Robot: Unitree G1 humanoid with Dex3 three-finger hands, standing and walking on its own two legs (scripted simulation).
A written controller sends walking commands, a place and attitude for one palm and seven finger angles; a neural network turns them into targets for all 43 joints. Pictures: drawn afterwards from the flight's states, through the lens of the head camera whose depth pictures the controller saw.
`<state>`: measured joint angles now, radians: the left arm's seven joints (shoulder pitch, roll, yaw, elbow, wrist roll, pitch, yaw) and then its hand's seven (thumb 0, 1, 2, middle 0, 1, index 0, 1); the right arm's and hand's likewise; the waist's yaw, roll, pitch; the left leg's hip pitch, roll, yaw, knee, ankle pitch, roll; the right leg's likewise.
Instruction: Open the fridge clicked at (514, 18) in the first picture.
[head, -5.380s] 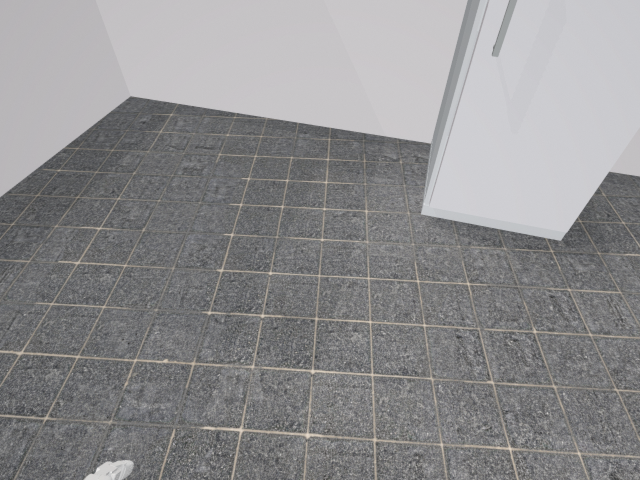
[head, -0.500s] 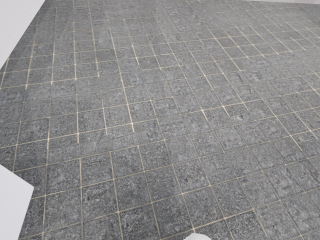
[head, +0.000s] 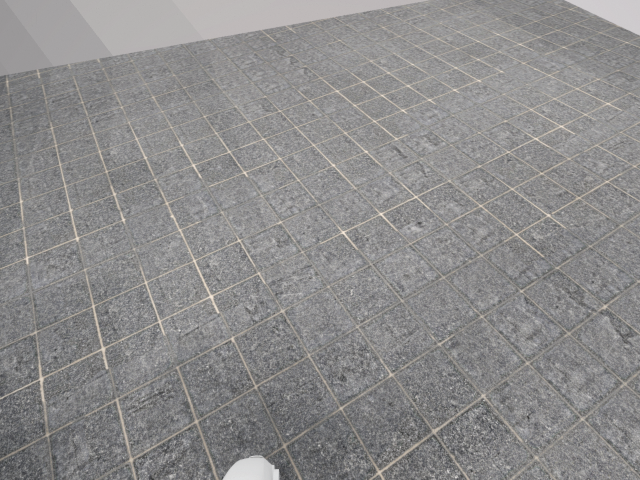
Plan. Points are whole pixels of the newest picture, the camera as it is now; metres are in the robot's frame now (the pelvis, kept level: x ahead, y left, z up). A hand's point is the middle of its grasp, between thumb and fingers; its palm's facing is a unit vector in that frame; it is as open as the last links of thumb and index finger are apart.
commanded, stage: walk to a spot facing it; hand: left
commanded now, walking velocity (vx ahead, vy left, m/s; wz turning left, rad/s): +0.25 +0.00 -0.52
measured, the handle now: out of the picture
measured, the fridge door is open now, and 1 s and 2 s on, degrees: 0 0 0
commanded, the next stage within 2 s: turn to face it in 0.50 s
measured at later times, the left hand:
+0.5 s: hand (190, 412) +0.24 +0.24 -0.17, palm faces -0.25 -0.94 -0.21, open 7.4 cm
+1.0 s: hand (277, 352) +0.35 +0.11 -0.17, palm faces -0.30 -0.94 -0.14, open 7.4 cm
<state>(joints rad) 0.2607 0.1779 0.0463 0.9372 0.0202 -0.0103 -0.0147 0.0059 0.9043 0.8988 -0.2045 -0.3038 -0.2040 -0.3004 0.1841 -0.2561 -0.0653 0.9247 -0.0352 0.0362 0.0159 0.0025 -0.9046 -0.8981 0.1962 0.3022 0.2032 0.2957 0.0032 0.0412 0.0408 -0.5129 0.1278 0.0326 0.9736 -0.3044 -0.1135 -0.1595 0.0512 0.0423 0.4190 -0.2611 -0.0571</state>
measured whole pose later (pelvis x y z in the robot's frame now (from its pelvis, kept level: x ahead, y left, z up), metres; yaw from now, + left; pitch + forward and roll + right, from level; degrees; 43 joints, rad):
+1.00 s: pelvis +0.18 +0.00 -0.01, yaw -15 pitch -1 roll -1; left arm 0.09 0.13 0.02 0.94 0.03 0.01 0.02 0.00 0.90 0.90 -0.21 -0.30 -0.21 -0.30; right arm 0.26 -0.16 -0.04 1.01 -0.02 0.05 0.01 0.00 -0.91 -0.90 0.20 0.30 0.20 0.30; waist -0.05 0.00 0.07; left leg -0.41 0.10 0.12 0.88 -0.43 -0.07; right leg -0.22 -0.09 -0.26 0.57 -0.32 -0.01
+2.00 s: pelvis +0.14 -0.06 +0.00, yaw +22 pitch +0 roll +2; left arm 0.25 0.17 0.02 0.90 0.03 0.01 0.02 0.01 0.90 0.90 -0.20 -0.30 -0.20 -0.30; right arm 0.22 -0.28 -0.09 0.96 -0.03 0.10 0.03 0.00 -0.91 -0.90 0.19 0.30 0.20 0.30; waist -0.01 0.04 0.07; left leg -0.47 0.05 0.00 1.06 -0.38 -0.10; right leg -0.19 -0.12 -0.23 0.49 -0.29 -0.02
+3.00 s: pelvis +0.15 -0.06 +0.00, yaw +58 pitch -1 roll +3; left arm 0.23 0.17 0.02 0.89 0.02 0.01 0.02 0.01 0.90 0.90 -0.20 -0.30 -0.20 -0.30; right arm 0.22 -0.29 -0.09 0.97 -0.03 0.10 0.03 0.00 -0.91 -0.90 0.19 0.30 0.20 0.30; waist -0.02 0.04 0.08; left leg -0.48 0.05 -0.01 1.10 -0.37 -0.10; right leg -0.17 -0.12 -0.24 0.49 -0.30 -0.03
